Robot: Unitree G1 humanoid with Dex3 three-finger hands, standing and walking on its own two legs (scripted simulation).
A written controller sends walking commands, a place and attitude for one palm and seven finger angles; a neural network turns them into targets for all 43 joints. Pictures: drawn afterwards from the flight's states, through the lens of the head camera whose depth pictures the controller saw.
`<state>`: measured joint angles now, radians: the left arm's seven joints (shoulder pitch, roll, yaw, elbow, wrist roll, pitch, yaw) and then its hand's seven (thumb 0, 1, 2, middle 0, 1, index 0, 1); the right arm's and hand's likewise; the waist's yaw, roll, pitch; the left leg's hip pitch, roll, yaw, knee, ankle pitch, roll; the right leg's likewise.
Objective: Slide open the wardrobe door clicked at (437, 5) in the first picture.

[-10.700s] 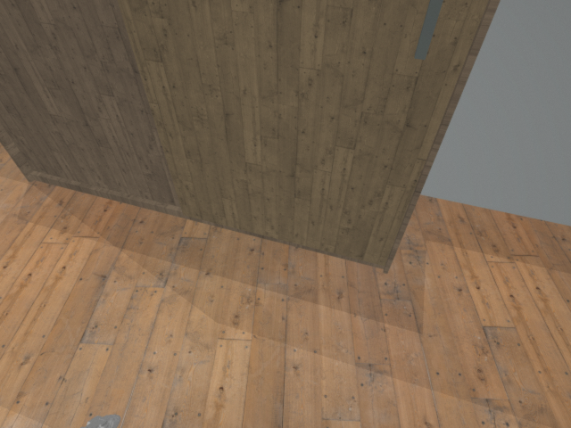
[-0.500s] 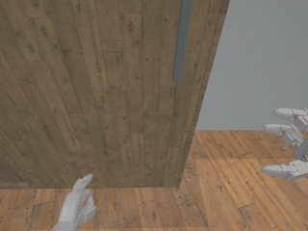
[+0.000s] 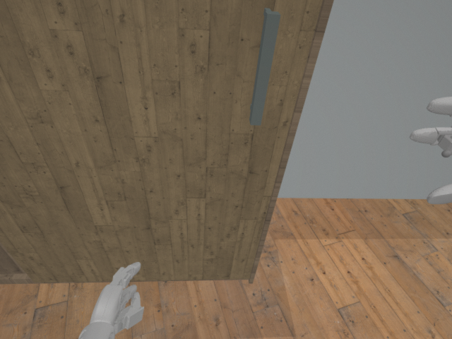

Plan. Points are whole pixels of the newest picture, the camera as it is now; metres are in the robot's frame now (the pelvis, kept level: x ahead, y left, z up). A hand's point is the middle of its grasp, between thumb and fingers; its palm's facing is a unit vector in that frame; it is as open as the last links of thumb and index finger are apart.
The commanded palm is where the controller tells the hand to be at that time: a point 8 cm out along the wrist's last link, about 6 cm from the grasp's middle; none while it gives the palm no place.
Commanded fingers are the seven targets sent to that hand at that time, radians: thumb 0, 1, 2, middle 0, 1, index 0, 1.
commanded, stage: raise the hand with hooked fingers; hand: right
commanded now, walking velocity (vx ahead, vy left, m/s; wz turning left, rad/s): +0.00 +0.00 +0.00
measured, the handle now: (260, 70) +0.57 -0.07 +0.26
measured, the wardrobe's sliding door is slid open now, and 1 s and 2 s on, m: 0.00 0.00 0.00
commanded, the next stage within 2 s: move the hooked fingers beside the handle in 0.42 s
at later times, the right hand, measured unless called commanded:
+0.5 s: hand (417, 155) +0.30 -0.26 +0.26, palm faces +0.05 +0.99 -0.13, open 14.0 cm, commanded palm +0.26 -0.30 +0.27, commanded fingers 0.00 0.50 -0.30 0.30 1.20 0.30 1.20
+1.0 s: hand (385, 136) +0.34 -0.24 +0.25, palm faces +0.03 +1.00 -0.07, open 14.0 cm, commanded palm +0.32 -0.27 +0.26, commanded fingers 0.00 0.50 -0.30 0.30 1.20 0.30 1.20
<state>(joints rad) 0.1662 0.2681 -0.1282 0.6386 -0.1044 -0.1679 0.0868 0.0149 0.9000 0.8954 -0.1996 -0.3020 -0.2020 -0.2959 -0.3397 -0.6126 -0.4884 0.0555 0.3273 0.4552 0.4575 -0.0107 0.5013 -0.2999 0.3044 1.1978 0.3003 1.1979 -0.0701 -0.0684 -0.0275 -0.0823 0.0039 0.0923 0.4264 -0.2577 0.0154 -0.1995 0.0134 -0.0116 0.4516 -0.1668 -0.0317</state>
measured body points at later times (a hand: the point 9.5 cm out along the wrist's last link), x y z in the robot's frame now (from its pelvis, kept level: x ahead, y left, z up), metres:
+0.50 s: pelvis +0.01 +0.01 +0.00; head -0.03 +0.04 +0.45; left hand +0.23 +0.23 -0.06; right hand +0.29 -0.31 +0.26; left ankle -0.01 +0.11 -0.74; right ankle +0.06 -0.10 -0.74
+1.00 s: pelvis +0.02 +0.01 +0.00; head -0.02 +0.03 +0.45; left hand +0.23 +0.22 -0.06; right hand +0.34 -0.29 +0.26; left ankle -0.01 +0.11 -0.74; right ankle +0.06 -0.10 -0.74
